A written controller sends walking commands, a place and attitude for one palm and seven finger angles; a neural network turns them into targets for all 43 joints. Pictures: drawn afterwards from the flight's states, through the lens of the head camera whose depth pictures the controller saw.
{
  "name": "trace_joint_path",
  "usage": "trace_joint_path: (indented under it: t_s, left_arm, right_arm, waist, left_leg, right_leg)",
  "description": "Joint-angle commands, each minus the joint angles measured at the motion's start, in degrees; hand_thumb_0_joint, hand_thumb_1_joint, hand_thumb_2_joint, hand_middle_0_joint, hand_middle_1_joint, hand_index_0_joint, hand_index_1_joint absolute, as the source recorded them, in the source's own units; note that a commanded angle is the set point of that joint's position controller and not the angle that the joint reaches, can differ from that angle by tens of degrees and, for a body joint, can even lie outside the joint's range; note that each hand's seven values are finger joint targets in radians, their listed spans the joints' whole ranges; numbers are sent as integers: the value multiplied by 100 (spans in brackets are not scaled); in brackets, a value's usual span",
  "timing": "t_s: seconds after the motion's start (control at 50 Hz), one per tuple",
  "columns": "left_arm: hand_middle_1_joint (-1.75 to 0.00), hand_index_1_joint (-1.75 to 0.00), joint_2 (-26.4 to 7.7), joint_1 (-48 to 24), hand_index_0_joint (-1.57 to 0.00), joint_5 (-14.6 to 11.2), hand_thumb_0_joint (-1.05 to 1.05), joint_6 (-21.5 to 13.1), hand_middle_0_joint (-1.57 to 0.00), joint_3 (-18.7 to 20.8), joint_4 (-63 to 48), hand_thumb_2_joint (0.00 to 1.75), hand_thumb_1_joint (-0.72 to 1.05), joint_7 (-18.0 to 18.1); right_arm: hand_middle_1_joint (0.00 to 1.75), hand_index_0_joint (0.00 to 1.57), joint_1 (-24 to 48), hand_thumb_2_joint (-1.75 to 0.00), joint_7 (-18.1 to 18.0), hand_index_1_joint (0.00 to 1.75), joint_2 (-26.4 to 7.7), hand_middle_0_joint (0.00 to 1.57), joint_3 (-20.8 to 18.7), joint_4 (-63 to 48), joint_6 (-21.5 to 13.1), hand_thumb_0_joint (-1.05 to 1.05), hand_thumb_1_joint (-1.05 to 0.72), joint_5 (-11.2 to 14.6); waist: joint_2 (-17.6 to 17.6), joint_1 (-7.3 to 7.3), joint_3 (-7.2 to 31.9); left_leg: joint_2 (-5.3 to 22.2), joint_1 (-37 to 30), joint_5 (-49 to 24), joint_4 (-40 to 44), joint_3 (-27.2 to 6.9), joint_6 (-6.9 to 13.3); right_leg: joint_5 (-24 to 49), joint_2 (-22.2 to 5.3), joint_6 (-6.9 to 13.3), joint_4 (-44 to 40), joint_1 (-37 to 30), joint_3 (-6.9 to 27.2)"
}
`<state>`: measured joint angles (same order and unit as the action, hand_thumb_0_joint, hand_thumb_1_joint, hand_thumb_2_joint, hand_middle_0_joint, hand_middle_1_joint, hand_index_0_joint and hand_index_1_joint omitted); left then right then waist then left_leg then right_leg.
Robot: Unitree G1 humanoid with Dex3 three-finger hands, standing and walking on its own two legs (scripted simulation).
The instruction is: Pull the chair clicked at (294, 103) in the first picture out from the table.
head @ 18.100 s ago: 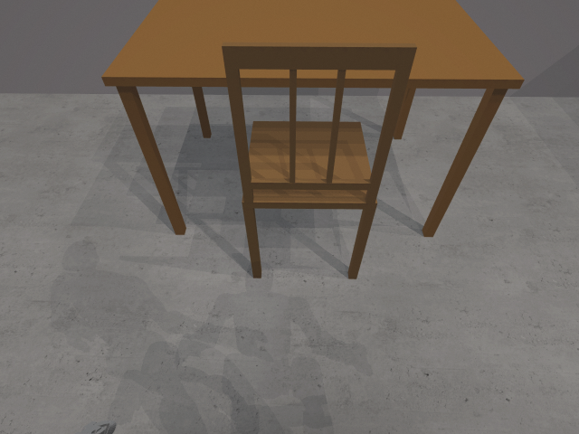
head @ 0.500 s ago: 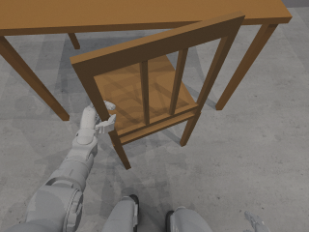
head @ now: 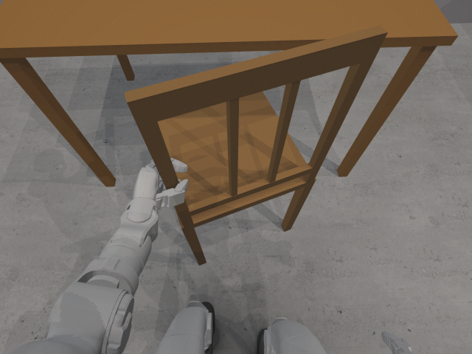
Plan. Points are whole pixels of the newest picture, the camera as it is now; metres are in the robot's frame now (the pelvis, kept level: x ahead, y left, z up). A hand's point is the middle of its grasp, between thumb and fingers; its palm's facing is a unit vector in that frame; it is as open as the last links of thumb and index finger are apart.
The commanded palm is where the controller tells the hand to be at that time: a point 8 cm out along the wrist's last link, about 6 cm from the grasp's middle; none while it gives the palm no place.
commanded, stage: step backward, pulling the chair out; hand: left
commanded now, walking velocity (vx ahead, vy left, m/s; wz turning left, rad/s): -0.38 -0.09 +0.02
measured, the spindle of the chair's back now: (232, 156) +0.47 +0.00 -0.04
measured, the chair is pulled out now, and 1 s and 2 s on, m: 0.11 0.13 0.16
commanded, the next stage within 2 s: none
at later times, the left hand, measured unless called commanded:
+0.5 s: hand (178, 194) +0.39 +0.10 -0.04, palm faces -0.05 -0.98 -0.17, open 5.6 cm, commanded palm +0.41 +0.16 -0.04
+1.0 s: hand (177, 199) +0.38 +0.10 -0.04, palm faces -0.07 -0.98 -0.17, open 5.6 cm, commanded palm +0.40 +0.16 -0.04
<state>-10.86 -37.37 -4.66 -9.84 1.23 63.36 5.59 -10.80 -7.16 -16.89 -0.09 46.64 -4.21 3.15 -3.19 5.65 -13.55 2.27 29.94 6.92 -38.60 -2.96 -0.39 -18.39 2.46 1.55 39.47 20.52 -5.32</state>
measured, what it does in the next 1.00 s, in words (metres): stands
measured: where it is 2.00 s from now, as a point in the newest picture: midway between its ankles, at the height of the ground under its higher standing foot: outside the picture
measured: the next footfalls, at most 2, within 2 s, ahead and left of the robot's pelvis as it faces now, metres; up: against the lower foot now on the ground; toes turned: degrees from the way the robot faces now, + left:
left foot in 1.32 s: +0.03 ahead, +0.16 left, +0.00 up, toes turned +2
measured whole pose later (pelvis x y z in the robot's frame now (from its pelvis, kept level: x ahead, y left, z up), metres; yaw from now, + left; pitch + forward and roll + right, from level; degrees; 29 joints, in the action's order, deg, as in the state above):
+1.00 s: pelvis -0.01 +0.00 +0.01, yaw -1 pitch +0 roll -2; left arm -10.1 -36.3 -4.3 -9.8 -1.0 62.4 4.7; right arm -11.5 -7.0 -15.4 0.5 45.3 -4.3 2.3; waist -2.0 3.8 -12.3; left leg 2.8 28.0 10.1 -37.6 -1.5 -0.8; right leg -16.6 1.0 1.0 37.7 21.5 -4.4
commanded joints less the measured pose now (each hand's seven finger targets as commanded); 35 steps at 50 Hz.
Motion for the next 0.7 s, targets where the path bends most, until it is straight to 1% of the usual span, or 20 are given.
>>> trace_joint_path:
  t_s: [0.0,0.04,0.06,0.12,0.18,0.2,0.22,0.26,0.28,0.34,0.38,0.4,0.42,0.44,0.48,0.52,0.56,0.58,0.6,0.68]
  left_arm:
    - [-145,-145,-962,-2287,-50,-36,0,-573,-50,67,-1490,90,90,-115]
    - [-145,-145,-848,-2243,-50,32,0,-601,-50,6,-1536,90,90,-135]
    - [-145,-145,-858,-2259,-50,43,0,-601,-50,11,-1531,90,90,-145]
    - [-145,-145,-947,-2236,-50,95,0,-587,-50,39,-1514,90,90,-173]
    - [-145,-145,-1189,-2203,-50,95,0,-591,-50,181,-1435,90,90,-161]
    - [-145,-145,-1207,-2176,-50,94,0,-603,-50,185,-1457,90,90,-150]
    - [-145,-145,-1196,-2186,-50,87,0,-605,-50,158,-1468,90,90,-148]
    - [-145,-145,-1355,-2240,-50,87,0,-604,-50,211,-1456,90,90,-104]
    - [-145,-145,-1410,-2172,-50,51,0,-586,-50,218,-1387,90,90,-82]
    - [-145,-145,-1326,-2051,-50,28,0,-518,-50,207,-1390,90,90,-71]
    - [-145,-145,-1225,-1897,-50,7,0,-463,-50,196,-1265,90,90,-79]
    - [-145,-145,-1234,-1863,-50,43,0,-483,-50,247,-1289,90,90,-73]
    - [-145,-145,-1140,-1878,-50,45,0,-524,-50,199,-1343,90,90,-90]
    - [-145,-145,-1012,-1988,-50,32,0,-574,-50,124,-1464,90,90,-123]
    - [-145,-145,-820,-2055,-50,43,0,-595,-50,20,-1560,90,90,-151]
    - [-145,-145,-755,-2021,-50,109,0,-612,-50,-21,-1632,90,90,-159]
    - [-145,-145,-799,-2095,-50,145,0,-624,-50,-10,-1685,90,90,-161]
    - [-145,-145,-891,-2067,-50,144,0,-605,-50,51,-1599,90,90,-153]
    - [-145,-145,-943,-2069,-50,144,0,-599,-50,71,-1620,90,90,-146]
    - [-145,-145,-1157,-2039,-50,87,0,-556,-50,146,-1568,90,90,-120]
  right_arm:
    - [30,20,-313,-90,-4,30,-781,20,-193,-509,-239,0,-90,-68]
    - [30,20,-379,-90,-4,30,-699,20,-195,-447,-324,0,-90,-126]
    - [30,20,-430,-90,-9,30,-706,20,-198,-430,-370,0,-90,-135]
    - [30,20,-459,-90,-23,30,-703,20,-210,-430,-414,0,-90,-118]
    - [30,20,-364,-90,-42,30,-717,20,-228,-475,-416,0,-90,-73]
    - [30,20,-361,-90,-32,30,-663,20,-216,-475,-406,0,-90,-64]
    - [30,20,-362,-90,-31,30,-640,20,-205,-488,-405,0,-90,-43]
    - [30,20,-337,-90,-44,30,-594,20,-204,-519,-401,0,-90,3]
    - [30,20,-340,-90,-64,30,-591,20,-200,-518,-384,0,-90,27]
    - [30,20,-145,-90,-67,30,-558,20,-137,-509,-322,0,-90,22]
    - [30,20,-162,-90,-101,30,-631,20,-129,-423,-311,0,-90,-33]
    - [30,20,-204,-90,-106,30,-672,20,-147,-382,-306,0,-90,-69]
    - [30,20,-259,-90,-96,30,-677,20,-174,-429,-285,0,-90,-57]
    - [30,20,-311,-90,-56,30,-684,20,-181,-503,-244,0,-90,-30]
    - [30,20,-344,-90,-24,30,-707,20,-181,-496,-201,0,-90,-86]
    - [30,20,-432,-90,23,30,-671,20,-211,-484,-196,0,-90,-133]
    - [30,20,-449,-90,25,30,-665,20,-240,-509,-212,0,-90,-121]
    - [30,20,-430,-90,24,30,-702,20,-246,-516,-231,0,-90,-106]
    - [30,20,-437,-90,32,30,-668,20,-244,-531,-219,0,-90,-100]
    - [30,20,-367,-90,-13,30,-637,20,-239,-615,-237,0,-90,12]
  waist:
    - [-796,-292,2991]
    - [-933,-314,3281]
    - [-759,-302,3356]
    - [-589,-243,3448]
    - [-603,-248,3300]
    - [-535,-247,3292]
    - [-265,-225,3314]
    - [264,-169,3252]
    - [375,-118,3138]
    - [691,-253,2977]
    - [662,-254,2837]
    - [454,-283,2912]
    - [381,-269,3015]
    - [319,-258,3108]
    - [-283,-316,3195]
    - [-559,-303,3434]
    - [-458,-276,3530]
    - [-674,-281,3516]
    - [-675,-279,3513]
    - [-230,-232,3518]
  left_leg:
    - [1276,-1354,-226,1357,-1745,636]
    - [1374,-2047,-617,1339,-1823,713]
    - [1387,-2248,-919,1239,-1737,705]
    - [1260,-2156,-1330,970,-1274,574]
    - [1150,-1617,-758,881,-1057,444]
    - [1118,-1517,-699,791,-1006,407]
    - [1021,-1452,-595,637,-912,353]
    - [695,-1215,-86,133,-552,134]
    - [534,-1251,220,-155,-450,32]
    - [323,-1058,1090,-712,-401,-80]
    - [373,-1123,594,-333,-494,-78]
    - [550,-1184,-282,146,-600,-4]
    - [790,-1308,-1121,496,-784,151]
    - [1017,-1360,-1461,681,-1012,330]
    - [1293,-1571,-2183,838,-1425,563]
    - [1323,-2077,-2528,800,-1395,614]
    - [1284,-2160,-2603,692,-1216,551]
    - [1289,-2119,-2551,702,-1157,508]
    - [1271,-2012,-2453,689,-1110,473]
    - [994,-1533,-1383,500,-788,237]
  right_leg:
    - [-287,-478,-75,-176,-633,715]
    - [-671,-331,-46,-347,-347,712]
    - [-592,-311,-43,-523,-348,721]
    - [302,-392,-58,-883,-745,747]
    - [496,-623,24,-979,-1009,923]
    - [638,-730,37,-1033,-1063,1028]
    - [806,-847,42,-1131,-1116,1144]
    - [990,-1417,202,-1370,-1053,1584]
    - [928,-1672,330,-1496,-784,1695]
    - [1394,-2098,467,-1522,-746,1718]
    - [2196,-1965,435,-1173,-867,1351]
    - [2501,-1736,266,-879,-1071,1177]
    - [2434,-1420,47,-703,-1203,1038]
    - [1954,-1114,-91,-572,-1296,952]
    - [1280,-757,-109,-413,-1171,832]
    - [822,-568,-117,-605,-914,778]
    - [1062,-576,-97,-878,-1021,798]
    - [1186,-635,-61,-888,-1100,815]
    - [1303,-679,-52,-954,-1197,852]
    - [1789,-1075,71,-1116,-1502,1113]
